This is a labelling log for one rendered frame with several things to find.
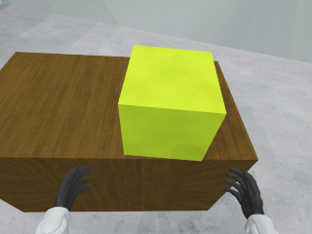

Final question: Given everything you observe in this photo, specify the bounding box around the right robot hand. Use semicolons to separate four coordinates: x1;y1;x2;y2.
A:
223;168;264;219

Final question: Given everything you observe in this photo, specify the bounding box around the left robot hand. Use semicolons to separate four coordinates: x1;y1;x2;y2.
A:
53;166;92;212

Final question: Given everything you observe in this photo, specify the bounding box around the pedestal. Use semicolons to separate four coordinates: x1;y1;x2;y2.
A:
0;52;258;213

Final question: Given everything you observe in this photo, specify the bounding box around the carton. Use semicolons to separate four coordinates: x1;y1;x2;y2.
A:
118;45;227;161

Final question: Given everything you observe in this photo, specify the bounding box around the robot right forearm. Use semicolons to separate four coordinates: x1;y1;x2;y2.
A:
244;214;278;234

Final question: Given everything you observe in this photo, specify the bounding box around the robot left forearm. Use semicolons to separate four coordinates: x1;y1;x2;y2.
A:
35;207;71;234

